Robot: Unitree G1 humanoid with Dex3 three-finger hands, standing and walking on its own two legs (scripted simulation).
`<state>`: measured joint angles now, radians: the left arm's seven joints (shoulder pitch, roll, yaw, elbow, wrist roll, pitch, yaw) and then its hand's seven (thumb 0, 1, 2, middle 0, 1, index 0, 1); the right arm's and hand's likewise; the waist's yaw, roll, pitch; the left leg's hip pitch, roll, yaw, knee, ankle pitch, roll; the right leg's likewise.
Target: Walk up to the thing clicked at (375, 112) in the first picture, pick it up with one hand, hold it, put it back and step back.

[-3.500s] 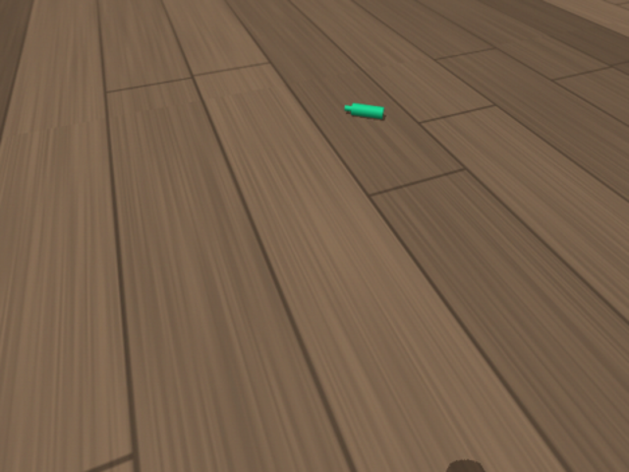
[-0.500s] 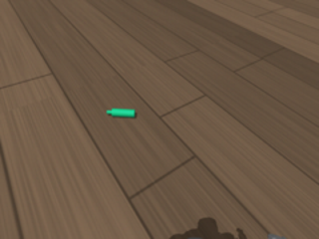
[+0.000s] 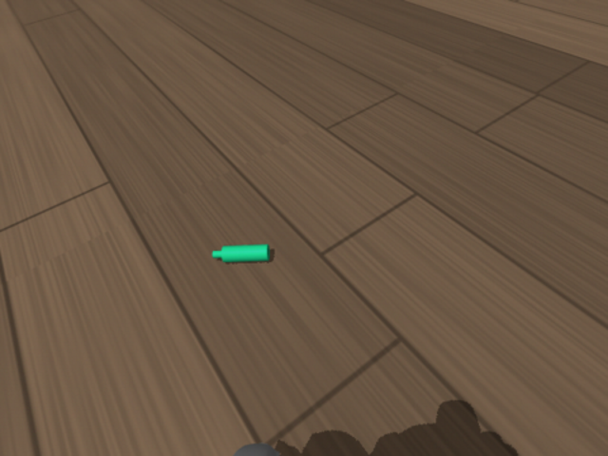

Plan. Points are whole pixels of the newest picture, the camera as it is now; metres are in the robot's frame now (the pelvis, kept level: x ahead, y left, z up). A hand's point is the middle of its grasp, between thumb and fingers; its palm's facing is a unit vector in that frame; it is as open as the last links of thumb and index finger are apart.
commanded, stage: walk up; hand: left
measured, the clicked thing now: (240, 253) +1.00 +0.35 -0.74
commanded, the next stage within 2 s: none
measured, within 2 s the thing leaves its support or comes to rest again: neither
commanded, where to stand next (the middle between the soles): +0.60 +0.07 m, yaw +2 degrees
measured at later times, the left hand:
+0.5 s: hand (116, 416) +0.23 +0.34 -0.16, palm faces -0.03 -0.95 -0.32, open 7.4 cm
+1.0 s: hand (168, 297) +0.43 +0.29 -0.12, palm faces -0.02 -0.92 -0.39, open 7.4 cm
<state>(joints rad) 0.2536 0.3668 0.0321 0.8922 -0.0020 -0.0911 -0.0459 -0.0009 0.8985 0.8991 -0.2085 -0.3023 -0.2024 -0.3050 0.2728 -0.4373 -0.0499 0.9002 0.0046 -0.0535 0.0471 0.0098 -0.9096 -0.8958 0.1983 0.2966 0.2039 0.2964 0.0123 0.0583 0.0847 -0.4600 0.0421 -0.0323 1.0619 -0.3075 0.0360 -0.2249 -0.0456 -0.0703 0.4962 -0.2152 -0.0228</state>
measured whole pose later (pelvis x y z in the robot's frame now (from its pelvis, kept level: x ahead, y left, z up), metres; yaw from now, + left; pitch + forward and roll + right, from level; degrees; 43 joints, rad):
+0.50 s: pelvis +0.18 +0.07 +0.00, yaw +2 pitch -4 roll -1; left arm 0.29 0.45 0.04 0.91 0.00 -0.04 -0.05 0.00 0.90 0.90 -0.21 -0.30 -0.20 -0.30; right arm 0.31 -0.37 -0.04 0.87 0.00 -0.09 0.04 0.01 -0.91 -0.90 0.20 0.30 0.21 0.30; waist -0.02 -0.08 0.08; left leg -0.20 0.01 0.09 0.48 -0.22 0.05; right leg -0.51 -0.07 0.04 1.03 -0.27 -0.01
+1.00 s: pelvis +0.34 +0.03 +0.00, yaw +0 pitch -4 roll +1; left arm 0.25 0.36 0.03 0.86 0.00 -0.08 -0.04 0.00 0.90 0.90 -0.21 -0.30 -0.20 -0.31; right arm 0.30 -0.43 -0.05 0.88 0.00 -0.04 0.05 0.01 -0.91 -0.90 0.20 0.30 0.20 0.30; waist 0.00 0.05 0.09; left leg -0.45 0.06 -0.01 1.00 -0.35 0.03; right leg -0.24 -0.03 -0.06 0.50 -0.19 -0.03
